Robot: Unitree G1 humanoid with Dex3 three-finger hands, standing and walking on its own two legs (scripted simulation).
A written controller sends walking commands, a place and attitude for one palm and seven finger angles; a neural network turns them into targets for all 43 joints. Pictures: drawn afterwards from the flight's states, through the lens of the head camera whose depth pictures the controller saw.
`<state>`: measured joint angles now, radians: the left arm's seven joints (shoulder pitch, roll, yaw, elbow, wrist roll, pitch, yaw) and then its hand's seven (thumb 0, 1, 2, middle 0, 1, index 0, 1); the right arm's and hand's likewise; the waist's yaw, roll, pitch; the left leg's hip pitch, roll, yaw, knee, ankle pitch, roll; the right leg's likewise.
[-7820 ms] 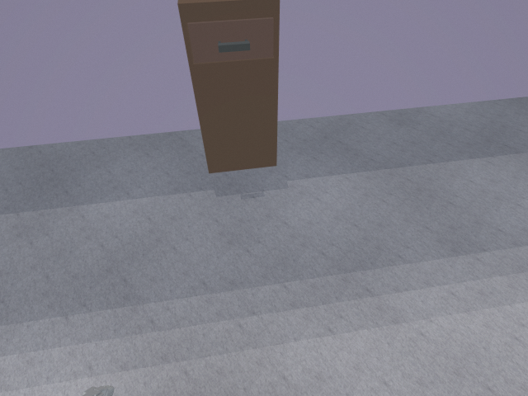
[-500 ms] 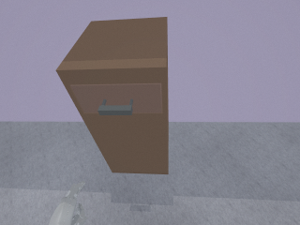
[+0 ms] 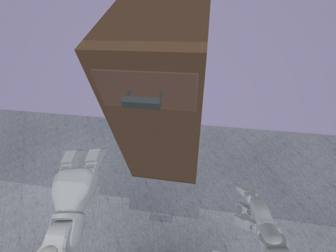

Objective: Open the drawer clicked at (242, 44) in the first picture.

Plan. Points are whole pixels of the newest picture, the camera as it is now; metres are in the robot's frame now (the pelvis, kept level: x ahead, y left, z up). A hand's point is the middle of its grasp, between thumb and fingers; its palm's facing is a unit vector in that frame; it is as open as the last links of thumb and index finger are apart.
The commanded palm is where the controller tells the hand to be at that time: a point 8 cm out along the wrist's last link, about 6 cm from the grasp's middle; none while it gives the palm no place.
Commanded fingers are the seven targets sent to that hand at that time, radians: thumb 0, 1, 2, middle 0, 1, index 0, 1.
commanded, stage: raise the hand with hooked fingers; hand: left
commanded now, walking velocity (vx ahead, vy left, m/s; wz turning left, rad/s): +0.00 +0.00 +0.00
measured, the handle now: (142, 97) +0.57 +0.18 +0.01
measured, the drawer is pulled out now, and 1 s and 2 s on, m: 0.00 0.00 0.00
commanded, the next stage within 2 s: move the hooked fingers above the handle in 1.22 s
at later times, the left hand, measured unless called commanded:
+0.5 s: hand (79, 155) +0.29 +0.25 +0.08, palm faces +0.11 -0.08 -0.99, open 12.9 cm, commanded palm +0.26 +0.25 +0.14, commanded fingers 0.00 -0.50 0.30 -0.30 -1.20 -0.30 -1.20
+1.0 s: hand (75, 130) +0.33 +0.26 +0.12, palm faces -0.01 -0.07 -1.00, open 13.8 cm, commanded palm +0.30 +0.26 +0.18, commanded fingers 0.00 -0.50 0.30 -0.30 -1.20 -0.30 -1.20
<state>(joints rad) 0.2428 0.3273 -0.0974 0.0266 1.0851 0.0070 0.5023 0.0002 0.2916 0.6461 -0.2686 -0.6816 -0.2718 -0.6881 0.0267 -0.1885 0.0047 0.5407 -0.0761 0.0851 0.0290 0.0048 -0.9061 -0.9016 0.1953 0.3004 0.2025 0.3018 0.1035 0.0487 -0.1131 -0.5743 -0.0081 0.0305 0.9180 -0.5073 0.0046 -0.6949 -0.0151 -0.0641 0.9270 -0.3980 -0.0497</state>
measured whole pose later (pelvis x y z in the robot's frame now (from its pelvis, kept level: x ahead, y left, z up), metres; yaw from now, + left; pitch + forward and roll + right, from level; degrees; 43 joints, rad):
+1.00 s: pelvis +0.02 +0.03 +0.05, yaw +0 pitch +3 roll +0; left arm -0.11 0.47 -0.06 0.10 0.94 0.02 0.05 0.00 -0.49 0.31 -0.32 -1.20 -0.32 -1.20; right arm 0.14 -0.25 0.00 0.62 0.00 0.13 -0.02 0.01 -0.90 -0.90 0.20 0.30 0.20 0.30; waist 0.08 0.08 -0.01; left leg -0.21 -0.03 0.04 0.48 -0.32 0.04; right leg -0.33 -0.02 -0.05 0.50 -0.22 -0.01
